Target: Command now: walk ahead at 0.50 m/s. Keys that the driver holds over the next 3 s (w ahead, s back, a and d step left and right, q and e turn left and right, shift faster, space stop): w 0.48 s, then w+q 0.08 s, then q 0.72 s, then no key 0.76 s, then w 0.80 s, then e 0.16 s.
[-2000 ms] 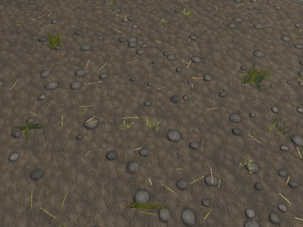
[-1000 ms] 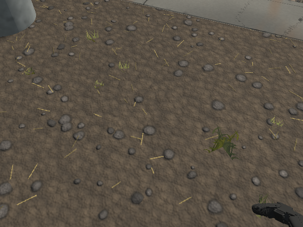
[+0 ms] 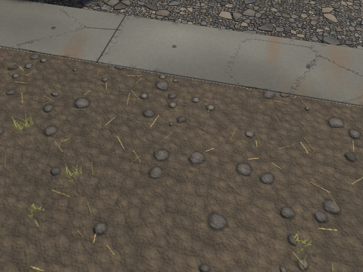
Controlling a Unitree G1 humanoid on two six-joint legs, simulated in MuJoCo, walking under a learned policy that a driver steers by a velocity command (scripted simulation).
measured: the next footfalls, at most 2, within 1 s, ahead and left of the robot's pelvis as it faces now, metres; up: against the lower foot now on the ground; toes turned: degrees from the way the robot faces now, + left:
left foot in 0.02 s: +0.17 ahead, +0.10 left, +0.00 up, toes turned +4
right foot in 0.56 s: +0.47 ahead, -0.09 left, +0.00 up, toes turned -3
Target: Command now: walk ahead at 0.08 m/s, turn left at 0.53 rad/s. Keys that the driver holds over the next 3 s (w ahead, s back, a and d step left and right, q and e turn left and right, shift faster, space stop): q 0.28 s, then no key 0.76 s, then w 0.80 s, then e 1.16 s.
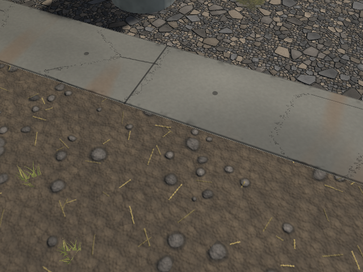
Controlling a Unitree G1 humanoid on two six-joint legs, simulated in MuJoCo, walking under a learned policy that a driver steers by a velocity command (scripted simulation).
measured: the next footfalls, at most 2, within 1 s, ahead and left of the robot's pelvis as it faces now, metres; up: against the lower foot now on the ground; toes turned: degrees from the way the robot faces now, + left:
left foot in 0.08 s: +0.10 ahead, +0.10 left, +0.00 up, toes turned +7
right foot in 0.54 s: +0.08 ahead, -0.10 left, +0.00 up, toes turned +15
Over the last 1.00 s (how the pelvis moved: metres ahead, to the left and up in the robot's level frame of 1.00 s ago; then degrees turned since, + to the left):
0.43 -0.01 0.01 14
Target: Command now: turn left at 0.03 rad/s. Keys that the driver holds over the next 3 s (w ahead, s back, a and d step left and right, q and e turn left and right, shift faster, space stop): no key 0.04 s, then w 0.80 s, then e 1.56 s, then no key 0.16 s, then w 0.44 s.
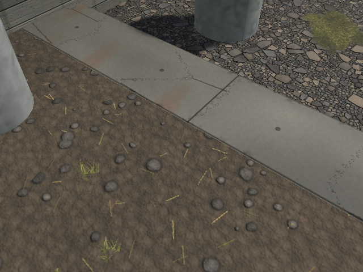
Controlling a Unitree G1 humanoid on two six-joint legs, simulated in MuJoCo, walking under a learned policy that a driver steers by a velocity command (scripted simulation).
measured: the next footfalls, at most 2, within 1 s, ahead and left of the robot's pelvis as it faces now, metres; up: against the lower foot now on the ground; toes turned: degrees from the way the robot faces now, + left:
left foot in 0.76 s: +0.40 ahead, +0.08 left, +0.00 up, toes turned +4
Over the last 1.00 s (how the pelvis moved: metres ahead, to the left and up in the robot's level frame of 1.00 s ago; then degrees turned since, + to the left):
0.01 -0.01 0.01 15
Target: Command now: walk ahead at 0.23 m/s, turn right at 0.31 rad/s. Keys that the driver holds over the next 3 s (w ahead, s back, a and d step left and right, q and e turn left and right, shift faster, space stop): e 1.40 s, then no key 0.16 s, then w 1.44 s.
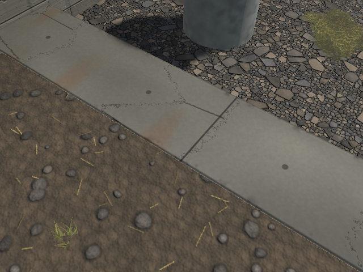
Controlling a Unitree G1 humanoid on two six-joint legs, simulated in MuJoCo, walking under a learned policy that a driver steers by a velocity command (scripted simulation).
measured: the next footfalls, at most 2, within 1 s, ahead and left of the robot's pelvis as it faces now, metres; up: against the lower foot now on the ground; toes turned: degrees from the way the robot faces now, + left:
right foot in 0.26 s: +0.21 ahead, -0.10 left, +0.00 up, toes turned -11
left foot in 0.76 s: +0.20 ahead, +0.10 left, +0.00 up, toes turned -29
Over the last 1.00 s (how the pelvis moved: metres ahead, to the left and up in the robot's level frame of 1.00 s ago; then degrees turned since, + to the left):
0.35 0.02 0.00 -3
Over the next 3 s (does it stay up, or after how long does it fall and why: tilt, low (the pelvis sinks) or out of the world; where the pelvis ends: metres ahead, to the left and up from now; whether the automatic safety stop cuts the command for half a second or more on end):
stays up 0.52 -0.49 0.00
